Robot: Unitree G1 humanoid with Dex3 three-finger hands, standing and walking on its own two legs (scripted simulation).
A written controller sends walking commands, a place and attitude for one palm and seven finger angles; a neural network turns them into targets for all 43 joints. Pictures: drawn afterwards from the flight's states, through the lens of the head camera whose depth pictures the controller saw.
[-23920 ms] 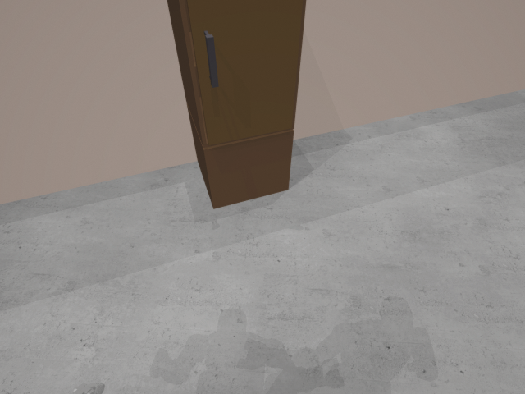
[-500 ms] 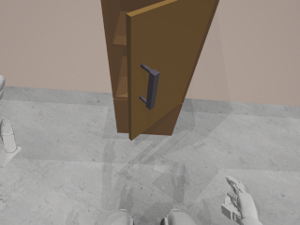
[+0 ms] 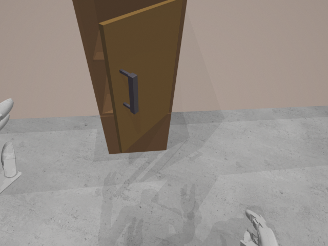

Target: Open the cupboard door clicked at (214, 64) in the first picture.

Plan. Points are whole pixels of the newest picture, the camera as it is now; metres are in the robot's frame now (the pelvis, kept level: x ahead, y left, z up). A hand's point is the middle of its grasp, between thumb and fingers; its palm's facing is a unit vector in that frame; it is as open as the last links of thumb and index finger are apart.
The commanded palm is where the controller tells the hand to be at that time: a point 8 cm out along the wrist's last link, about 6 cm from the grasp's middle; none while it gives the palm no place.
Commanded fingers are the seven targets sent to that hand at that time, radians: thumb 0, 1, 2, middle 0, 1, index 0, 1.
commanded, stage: stop stepping back and stand still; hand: left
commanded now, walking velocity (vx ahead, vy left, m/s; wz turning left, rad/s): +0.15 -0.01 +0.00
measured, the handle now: (129, 92) +0.60 +0.14 +0.03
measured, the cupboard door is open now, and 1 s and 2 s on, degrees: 45 45 45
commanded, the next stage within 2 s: let the arm hang, fingers relaxed in 0.64 s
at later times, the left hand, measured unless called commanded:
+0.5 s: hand out of the picture +0.14 +0.26 +0.17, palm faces +0.43 -0.79 -0.44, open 7.4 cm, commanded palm +0.08 +0.29 +0.19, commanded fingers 0.00 0.90 0.90 -0.20 -0.30 -0.20 -0.30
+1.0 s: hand out of the picture +0.01 +0.20 -0.15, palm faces -0.02 -0.97 -0.24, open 7.4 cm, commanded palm none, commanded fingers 0.00 0.90 0.90 -0.20 -0.30 -0.20 -0.30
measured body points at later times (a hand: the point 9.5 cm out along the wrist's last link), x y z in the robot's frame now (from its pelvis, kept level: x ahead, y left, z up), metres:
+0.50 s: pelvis -0.05 -0.01 +0.01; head -0.07 +0.00 +0.46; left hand +0.11 +0.30 +0.19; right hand +0.11 -0.22 -0.07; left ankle +0.01 +0.10 -0.73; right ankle -0.09 -0.12 -0.73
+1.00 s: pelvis -0.07 +0.00 +0.00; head -0.07 +0.00 +0.45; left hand +0.01 +0.25 -0.13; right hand +0.04 -0.28 -0.12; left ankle +0.01 +0.10 -0.73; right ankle -0.09 -0.12 -0.73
